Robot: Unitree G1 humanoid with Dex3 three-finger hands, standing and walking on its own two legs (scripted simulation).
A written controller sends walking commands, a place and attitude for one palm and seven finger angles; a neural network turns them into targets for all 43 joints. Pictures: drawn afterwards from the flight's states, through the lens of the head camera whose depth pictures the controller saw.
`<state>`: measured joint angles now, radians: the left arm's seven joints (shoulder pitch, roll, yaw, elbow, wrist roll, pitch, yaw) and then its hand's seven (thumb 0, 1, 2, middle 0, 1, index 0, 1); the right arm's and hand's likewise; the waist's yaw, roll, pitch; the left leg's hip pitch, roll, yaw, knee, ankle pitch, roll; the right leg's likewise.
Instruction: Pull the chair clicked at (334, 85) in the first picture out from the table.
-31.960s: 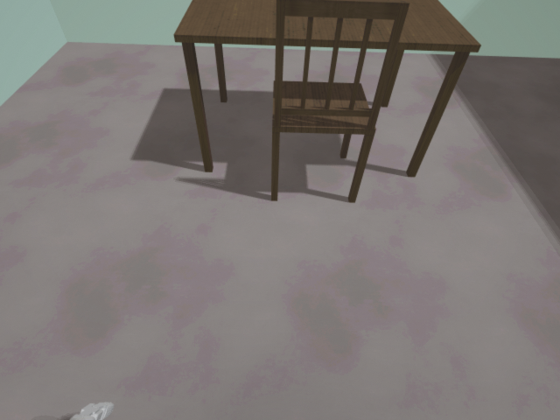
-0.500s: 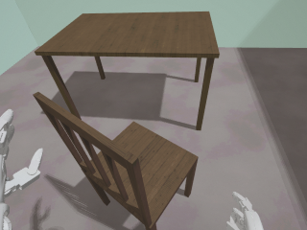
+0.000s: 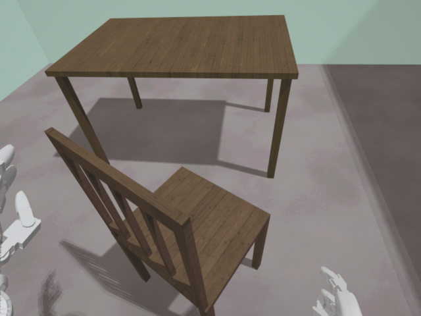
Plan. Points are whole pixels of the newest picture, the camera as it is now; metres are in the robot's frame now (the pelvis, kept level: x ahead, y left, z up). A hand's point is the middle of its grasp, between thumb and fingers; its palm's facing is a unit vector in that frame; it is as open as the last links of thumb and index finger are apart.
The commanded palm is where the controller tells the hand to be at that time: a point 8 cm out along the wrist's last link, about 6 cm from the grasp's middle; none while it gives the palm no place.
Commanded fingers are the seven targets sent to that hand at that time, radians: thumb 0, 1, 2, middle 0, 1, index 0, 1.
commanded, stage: step back with the hand held close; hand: left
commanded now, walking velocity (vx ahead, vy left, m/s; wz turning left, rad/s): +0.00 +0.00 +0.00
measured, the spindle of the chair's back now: (133, 224) +0.33 +0.25 -0.08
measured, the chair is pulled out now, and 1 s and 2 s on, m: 0.60 0.60 0.60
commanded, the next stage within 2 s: none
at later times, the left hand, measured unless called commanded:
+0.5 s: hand (22, 241) +0.16 +0.28 +0.17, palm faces +0.42 -0.72 -0.55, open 7.4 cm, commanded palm +0.10 +0.31 +0.18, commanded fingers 0.00 0.90 0.90 -0.20 -0.30 -0.20 -0.30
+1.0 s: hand (7, 270) +0.12 +0.27 +0.16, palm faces +0.46 -0.71 -0.53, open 7.4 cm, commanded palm +0.06 +0.30 +0.18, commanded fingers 0.00 0.90 0.90 -0.20 -0.30 -0.20 -0.30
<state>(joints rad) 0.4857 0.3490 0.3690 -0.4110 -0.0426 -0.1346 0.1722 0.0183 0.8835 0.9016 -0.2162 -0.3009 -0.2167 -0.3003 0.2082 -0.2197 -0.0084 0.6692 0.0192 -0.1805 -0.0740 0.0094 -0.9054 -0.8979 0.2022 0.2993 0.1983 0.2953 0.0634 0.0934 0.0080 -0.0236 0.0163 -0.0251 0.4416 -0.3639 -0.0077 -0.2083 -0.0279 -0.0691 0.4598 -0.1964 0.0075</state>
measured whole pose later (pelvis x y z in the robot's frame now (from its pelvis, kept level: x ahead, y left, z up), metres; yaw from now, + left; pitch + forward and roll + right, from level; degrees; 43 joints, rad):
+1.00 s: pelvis -0.08 +0.01 -0.01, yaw -1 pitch +1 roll +1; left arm 0.54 0.43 0.47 -0.51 -0.01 -0.23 0.20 0.02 0.89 0.90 -0.22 -0.30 -0.22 -0.30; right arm 0.22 -0.23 -0.02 0.59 0.01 -0.08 -0.08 0.01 -0.90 -0.90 0.20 0.30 0.20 0.30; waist 0.01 -0.01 0.05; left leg -0.33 -0.02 0.00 0.62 -0.32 0.01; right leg -0.46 -0.05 -0.03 0.51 -0.07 0.01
